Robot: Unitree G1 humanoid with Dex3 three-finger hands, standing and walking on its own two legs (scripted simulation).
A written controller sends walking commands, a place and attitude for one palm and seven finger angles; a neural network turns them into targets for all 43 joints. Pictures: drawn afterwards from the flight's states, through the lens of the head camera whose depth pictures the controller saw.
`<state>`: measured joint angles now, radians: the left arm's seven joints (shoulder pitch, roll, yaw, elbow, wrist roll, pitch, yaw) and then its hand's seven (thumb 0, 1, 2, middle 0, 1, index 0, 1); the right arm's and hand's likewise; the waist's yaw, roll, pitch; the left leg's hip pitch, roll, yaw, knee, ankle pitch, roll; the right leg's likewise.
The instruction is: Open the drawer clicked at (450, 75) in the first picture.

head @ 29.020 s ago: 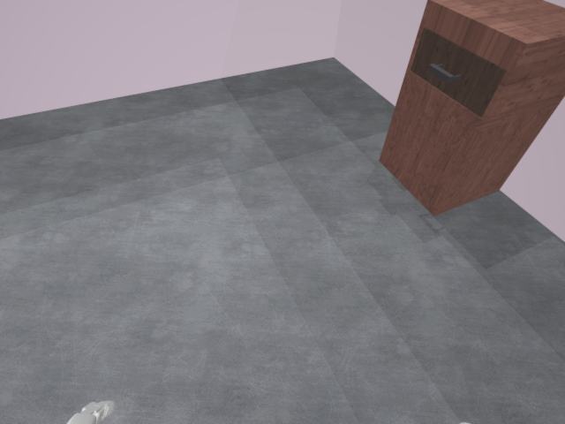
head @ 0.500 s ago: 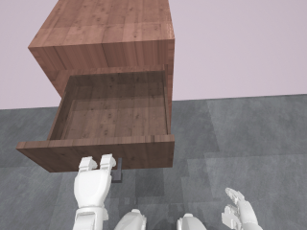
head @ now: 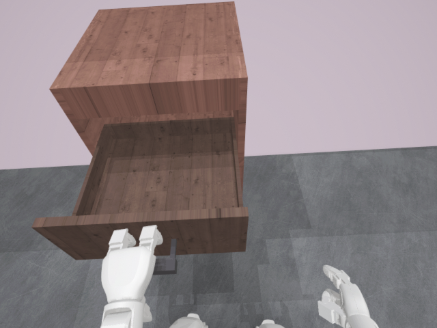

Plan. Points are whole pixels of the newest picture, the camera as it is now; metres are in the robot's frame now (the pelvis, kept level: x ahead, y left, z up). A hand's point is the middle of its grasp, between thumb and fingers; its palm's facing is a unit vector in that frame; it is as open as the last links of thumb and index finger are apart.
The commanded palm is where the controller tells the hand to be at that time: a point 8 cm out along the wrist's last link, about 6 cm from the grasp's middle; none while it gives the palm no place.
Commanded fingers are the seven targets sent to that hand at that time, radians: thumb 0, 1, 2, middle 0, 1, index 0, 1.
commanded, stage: lift the hand off the handle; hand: left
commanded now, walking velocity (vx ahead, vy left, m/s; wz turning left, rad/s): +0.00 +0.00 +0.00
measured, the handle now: (149, 256) +0.27 +0.18 -0.07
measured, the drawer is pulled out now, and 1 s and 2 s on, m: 0.30 0.30 0.30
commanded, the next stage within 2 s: draw the hand back to the body in 1.64 s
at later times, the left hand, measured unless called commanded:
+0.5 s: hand (139, 267) +0.23 +0.17 -0.01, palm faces +0.02 -0.12 -0.99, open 13.5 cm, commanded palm +0.20 +0.17 +0.05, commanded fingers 0.00 -0.50 0.30 -0.30 -1.20 -0.30 -1.20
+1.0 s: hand (129, 260) +0.23 +0.17 +0.04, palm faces +0.05 -0.13 -0.99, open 13.8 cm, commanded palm +0.20 +0.17 +0.09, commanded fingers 0.00 -0.50 0.30 -0.30 -1.20 -0.30 -1.20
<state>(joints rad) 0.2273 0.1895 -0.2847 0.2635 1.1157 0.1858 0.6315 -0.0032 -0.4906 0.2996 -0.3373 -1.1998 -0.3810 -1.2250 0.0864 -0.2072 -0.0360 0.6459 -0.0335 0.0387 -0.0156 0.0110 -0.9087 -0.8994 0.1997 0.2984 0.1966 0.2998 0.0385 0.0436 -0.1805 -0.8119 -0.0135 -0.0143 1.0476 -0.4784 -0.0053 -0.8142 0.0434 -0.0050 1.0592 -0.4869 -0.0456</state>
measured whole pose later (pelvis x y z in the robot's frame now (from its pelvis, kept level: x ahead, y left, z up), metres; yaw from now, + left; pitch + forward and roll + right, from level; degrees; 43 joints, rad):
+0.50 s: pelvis +0.01 +0.00 +0.02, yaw +0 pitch +10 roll +1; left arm 0.27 0.20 -0.31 0.17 1.10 0.19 0.56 0.00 -0.49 0.30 -0.34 -1.20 -0.38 -1.22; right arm 0.09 -0.21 -0.03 0.63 -0.02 0.06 0.01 0.01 -0.91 -0.90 0.20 0.30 0.20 0.30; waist 0.06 0.05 -0.15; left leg -0.66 -0.01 -0.01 0.93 -0.44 -0.01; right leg -0.67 0.04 0.00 0.95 -0.45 -0.05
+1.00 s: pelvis +0.01 -0.01 +0.04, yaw -1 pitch +6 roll +1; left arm 0.31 0.24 -0.28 0.05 1.07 0.20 0.47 0.00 -0.49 0.30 -0.32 -1.20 -0.33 -1.20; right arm 0.09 -0.21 -0.02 0.62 -0.01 0.07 0.01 0.01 -0.91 -0.90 0.20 0.30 0.20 0.30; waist 0.07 0.05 -0.12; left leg -0.51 -0.01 0.00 0.80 -0.39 -0.01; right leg -0.53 0.05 0.01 0.83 -0.41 -0.05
